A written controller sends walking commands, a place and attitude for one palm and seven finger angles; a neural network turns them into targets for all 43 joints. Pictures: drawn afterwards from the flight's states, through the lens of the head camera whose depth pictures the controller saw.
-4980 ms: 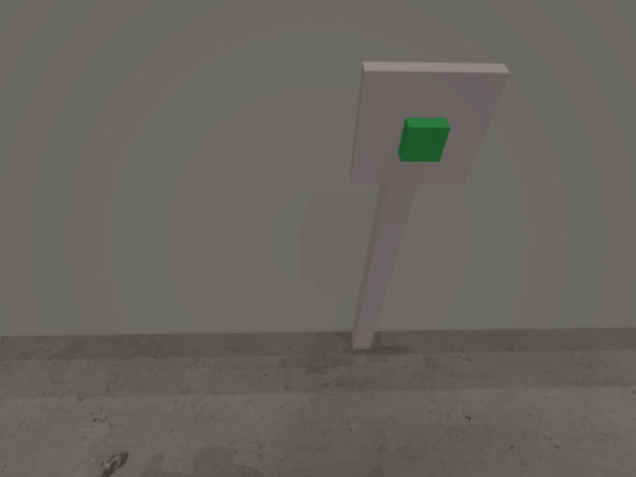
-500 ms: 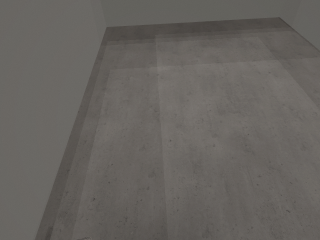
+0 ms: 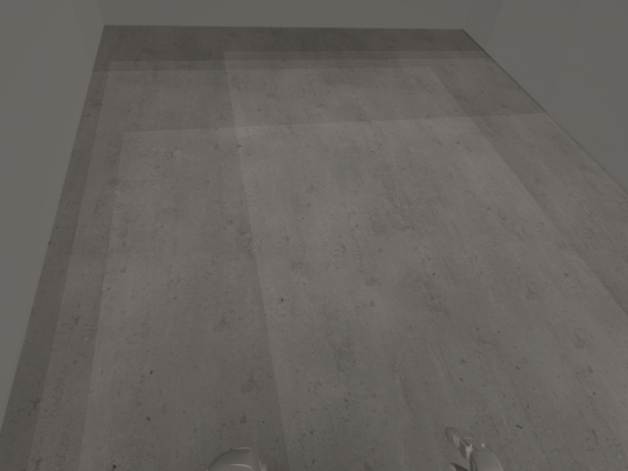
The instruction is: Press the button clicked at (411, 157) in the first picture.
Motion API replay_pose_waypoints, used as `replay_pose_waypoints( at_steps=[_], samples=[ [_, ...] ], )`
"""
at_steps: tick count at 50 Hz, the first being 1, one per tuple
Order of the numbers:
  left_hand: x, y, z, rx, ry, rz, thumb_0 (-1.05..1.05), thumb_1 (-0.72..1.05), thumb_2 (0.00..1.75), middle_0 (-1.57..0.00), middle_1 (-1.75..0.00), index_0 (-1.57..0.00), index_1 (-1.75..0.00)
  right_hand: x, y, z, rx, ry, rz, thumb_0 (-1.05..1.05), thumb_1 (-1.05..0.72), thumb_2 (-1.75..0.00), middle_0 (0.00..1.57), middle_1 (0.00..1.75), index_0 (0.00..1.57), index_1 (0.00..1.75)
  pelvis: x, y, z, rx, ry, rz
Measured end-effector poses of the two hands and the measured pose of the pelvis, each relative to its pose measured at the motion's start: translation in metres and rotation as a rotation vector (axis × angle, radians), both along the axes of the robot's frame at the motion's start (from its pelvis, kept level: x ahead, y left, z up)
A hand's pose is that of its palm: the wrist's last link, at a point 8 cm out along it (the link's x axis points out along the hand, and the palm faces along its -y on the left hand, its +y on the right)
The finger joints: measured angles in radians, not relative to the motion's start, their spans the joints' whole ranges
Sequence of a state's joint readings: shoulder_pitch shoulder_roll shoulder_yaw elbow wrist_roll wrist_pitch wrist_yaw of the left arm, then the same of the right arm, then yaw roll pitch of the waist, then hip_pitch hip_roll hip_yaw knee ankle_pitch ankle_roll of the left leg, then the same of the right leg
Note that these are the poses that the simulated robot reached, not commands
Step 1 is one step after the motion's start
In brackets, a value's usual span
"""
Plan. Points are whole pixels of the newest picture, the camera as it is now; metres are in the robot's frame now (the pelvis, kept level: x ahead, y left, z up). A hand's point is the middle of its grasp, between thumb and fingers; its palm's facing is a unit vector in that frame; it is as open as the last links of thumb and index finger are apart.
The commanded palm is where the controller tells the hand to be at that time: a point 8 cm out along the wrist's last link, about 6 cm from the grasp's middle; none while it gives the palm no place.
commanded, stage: walk to a spot facing it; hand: left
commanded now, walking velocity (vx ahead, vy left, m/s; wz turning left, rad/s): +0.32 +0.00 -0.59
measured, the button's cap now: out of the picture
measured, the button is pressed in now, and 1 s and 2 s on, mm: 0 0 0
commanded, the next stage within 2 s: turn to face it in 0.62 s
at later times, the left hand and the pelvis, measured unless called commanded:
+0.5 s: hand (256, 334) +0.34 +0.13 -0.14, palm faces -0.30 -0.94 -0.13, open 7.4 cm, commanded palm none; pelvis +0.17 +0.00 +0.02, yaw -15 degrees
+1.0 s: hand (287, 283) +0.45 +0.09 -0.15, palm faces -0.29 -0.94 -0.20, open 7.3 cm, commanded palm none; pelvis +0.33 -0.07 +0.01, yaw -21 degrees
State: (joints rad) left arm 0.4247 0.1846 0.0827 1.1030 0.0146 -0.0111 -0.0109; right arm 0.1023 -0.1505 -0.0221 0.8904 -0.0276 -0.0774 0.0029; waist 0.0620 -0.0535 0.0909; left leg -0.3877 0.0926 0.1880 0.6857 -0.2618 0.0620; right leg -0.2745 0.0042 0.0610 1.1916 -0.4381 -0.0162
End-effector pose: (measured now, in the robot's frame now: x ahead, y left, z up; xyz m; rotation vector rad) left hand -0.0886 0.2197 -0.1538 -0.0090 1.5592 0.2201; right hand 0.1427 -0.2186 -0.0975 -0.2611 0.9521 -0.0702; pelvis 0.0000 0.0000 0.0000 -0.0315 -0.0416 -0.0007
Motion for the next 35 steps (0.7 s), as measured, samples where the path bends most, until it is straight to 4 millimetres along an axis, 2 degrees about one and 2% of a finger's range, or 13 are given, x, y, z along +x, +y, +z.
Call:
replay_pose_waypoints(
  at_steps=[4, 7, 10, 14, 17, 20, 24, 27, 31, 33, 35],
  samples=[
    [0.092, 0.037, 0.012, 0.036, -0.151, -0.080, 0.01, 0.91, 0.90, -0.20, -0.30, -0.20, -0.30, -0.028, 0.008, 0.004, 0.009, 0.073, -0.121, -0.01, -0.91, -0.90, 0.20, 0.30, 0.21, 0.30, 0.025, 0.014, 0.015, -0.003, -0.010, -0.038],
    [0.159, 0.054, 0.025, 0.064, -0.263, -0.129, 0.01, 0.91, 0.90, -0.20, -0.30, -0.20, -0.30, -0.048, 0.001, 0.006, -0.015, 0.124, -0.221, -0.02, -0.94, -0.90, 0.20, 0.30, 0.21, 0.30, 0.043, 0.023, 0.021, 0.000, -0.004, -0.068],
    [0.218, 0.060, 0.035, 0.077, -0.344, -0.178, 0.00, 0.91, 0.90, -0.20, -0.30, -0.19, -0.30, -0.069, 0.000, 0.003, -0.017, 0.199, -0.288, -0.02, -0.94, -0.90, 0.20, 0.30, 0.21, 0.30, 0.062, 0.029, 0.024, 0.008, 0.004, -0.101],
    [0.282, 0.053, 0.043, 0.070, -0.394, -0.256, 0.00, 0.91, 0.90, -0.20, -0.30, -0.19, -0.30, -0.096, 0.008, -0.003, 0.007, 0.296, -0.377, -0.01, -0.93, -0.90, 0.20, 0.30, 0.20, 0.30, 0.089, 0.031, 0.024, 0.017, 0.012, -0.145],
    [0.323, 0.038, 0.044, 0.049, -0.402, -0.320, 0.00, 0.91, 0.90, -0.20, -0.30, -0.19, -0.30, -0.112, 0.020, -0.007, 0.040, 0.368, -0.439, -0.01, -0.92, -0.90, 0.20, 0.30, 0.20, 0.30, 0.109, 0.028, 0.024, 0.022, 0.017, -0.179],
    [0.363, 0.015, 0.042, 0.020, -0.402, -0.388, 0.00, 0.91, 0.90, -0.20, -0.30, -0.19, -0.30, -0.125, 0.033, -0.010, 0.078, 0.444, -0.495, 0.00, -0.91, -0.90, 0.20, 0.30, 0.20, 0.30, 0.130, 0.021, 0.022, 0.024, 0.023, -0.213],
    [0.418, -0.029, 0.037, -0.028, -0.408, -0.482, 0.01, 0.91, 0.90, -0.20, -0.30, -0.19, -0.30, -0.135, 0.047, -0.012, 0.135, 0.550, -0.568, 0.00, -0.91, -0.90, 0.20, 0.30, 0.20, 0.30, 0.159, 0.007, 0.017, 0.025, 0.034, -0.256],
    [0.462, -0.067, 0.031, -0.061, -0.430, -0.549, 0.01, 0.91, 0.90, -0.20, -0.30, -0.20, -0.30, -0.134, 0.051, -0.014, 0.175, 0.623, -0.622, 0.00, -0.91, -0.90, 0.20, 0.30, 0.20, 0.30, 0.184, -0.009, 0.011, 0.022, 0.047, -0.293],
    [0.511, -0.111, 0.019, -0.075, -0.499, -0.598, 0.01, 0.91, 0.90, -0.20, -0.30, -0.20, -0.30, -0.116, 0.036, -0.027, 0.220, 0.674, -0.676, 0.00, -0.90, -0.90, 0.20, 0.30, 0.21, 0.30, 0.220, -0.042, -0.006, 0.031, 0.051, -0.341],
    [0.521, -0.120, 0.018, -0.066, -0.504, -0.594, 0.00, 0.91, 0.90, -0.20, -0.30, -0.20, -0.30, -0.092, 0.016, -0.033, 0.210, 0.644, -0.689, 0.00, -0.90, -0.90, 0.20, 0.30, 0.21, 0.30, 0.232, -0.052, -0.007, 0.030, 0.040, -0.365],
    [0.524, -0.120, 0.021, -0.048, -0.476, -0.591, 0.00, 0.91, 0.90, -0.20, -0.30, -0.20, -0.30, -0.055, -0.011, -0.035, 0.182, 0.556, -0.689, 0.01, -0.90, -0.90, 0.20, 0.30, 0.21, 0.30, 0.244, -0.059, -0.002, 0.029, 0.027, -0.383]
  ],
)
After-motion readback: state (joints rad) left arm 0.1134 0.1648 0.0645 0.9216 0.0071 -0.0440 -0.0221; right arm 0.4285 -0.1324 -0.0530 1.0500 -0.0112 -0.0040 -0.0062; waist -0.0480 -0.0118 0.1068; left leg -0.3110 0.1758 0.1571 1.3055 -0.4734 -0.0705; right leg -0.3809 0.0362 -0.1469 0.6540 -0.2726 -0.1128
